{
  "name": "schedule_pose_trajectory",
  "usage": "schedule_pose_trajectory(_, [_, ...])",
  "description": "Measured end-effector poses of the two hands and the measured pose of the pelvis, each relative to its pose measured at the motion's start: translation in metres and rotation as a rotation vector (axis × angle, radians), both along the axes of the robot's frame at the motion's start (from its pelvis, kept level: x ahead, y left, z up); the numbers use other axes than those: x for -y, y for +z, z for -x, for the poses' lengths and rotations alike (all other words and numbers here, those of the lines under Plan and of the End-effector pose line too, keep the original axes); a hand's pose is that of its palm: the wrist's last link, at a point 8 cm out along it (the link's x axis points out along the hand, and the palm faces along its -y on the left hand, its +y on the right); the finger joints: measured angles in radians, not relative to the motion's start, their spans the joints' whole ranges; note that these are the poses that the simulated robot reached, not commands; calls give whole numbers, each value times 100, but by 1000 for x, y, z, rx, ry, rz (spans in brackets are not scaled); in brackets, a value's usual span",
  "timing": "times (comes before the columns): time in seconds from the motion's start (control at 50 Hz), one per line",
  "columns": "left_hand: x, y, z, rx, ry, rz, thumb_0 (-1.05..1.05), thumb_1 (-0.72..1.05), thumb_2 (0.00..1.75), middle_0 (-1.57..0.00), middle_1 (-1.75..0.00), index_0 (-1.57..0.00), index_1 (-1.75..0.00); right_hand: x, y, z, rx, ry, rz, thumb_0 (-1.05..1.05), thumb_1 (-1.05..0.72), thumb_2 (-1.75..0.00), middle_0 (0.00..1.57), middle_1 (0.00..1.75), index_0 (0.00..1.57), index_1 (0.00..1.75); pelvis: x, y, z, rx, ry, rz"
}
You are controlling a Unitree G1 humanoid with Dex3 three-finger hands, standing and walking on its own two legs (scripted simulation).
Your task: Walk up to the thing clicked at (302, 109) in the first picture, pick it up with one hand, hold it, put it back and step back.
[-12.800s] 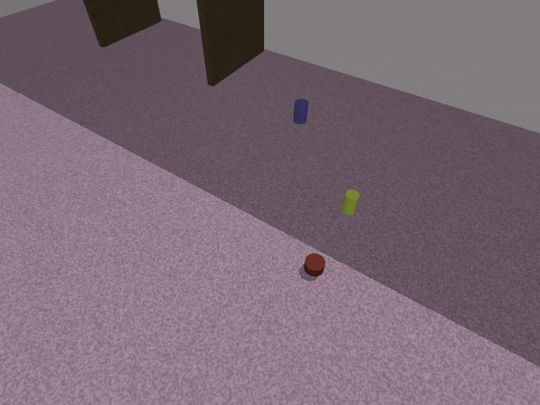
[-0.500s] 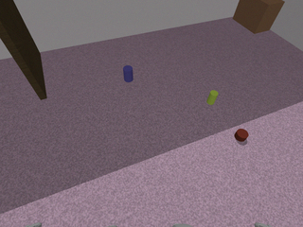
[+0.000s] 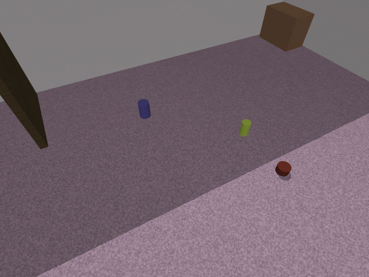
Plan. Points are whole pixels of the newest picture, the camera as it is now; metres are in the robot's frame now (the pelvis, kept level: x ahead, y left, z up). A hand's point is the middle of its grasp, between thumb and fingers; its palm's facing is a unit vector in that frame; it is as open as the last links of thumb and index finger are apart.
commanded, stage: walk up
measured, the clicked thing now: (144, 109) +1.43 +0.28 -0.70
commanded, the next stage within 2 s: stand in 0.44 s
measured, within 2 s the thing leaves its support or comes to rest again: neither
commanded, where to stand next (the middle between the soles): +0.07 -0.01 m, yaw +2 degrees
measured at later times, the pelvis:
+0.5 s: pelvis +0.02 +0.01 +0.01, yaw -1 degrees
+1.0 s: pelvis +0.02 +0.01 +0.02, yaw +1 degrees
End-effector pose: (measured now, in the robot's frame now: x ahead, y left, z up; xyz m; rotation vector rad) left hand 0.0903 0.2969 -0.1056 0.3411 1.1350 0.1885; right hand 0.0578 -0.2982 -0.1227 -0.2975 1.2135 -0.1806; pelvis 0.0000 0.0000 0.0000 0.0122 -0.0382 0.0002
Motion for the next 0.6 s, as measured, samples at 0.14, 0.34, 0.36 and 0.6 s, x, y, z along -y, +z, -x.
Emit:
schedule_pose_trajectory(0.14, [-6, 3, -8, -34, 5, -9, 0, 90, 90, -21, -30, -20, -30, 1, 6, -7, -11, -28, 10, 1, -91, -89, 20, 30, 20, 30, -3, 6, -6, -4, -15, -2])
schedule_pose_trajectory(0.34, [-4, 3, -20, -61, -12, -2, 0, 90, 90, -20, -30, -20, -30, 6, 15, -30, 18, -53, 25, 1, -91, -89, 20, 29, 20, 30, -6, 11, -12, -8, -31, -3])
schedule_pose_trajectory(0.36, [-4, 3, -22, -61, -14, 0, 0, 90, 90, -20, -30, -20, -30, 6, 16, -32, 20, -54, 26, 1, -91, -89, 20, 29, 20, 30, -6, 11, -12, -8, -32, -3])
schedule_pose_trajectory(0.6, [-2, 6, -32, -49, -13, 20, 0, 90, 90, -21, -30, -20, -30, -4, 20, -39, 7, -45, 21, 1, -91, -89, 20, 29, 20, 30, -9, 16, -20, -5, -11, 4])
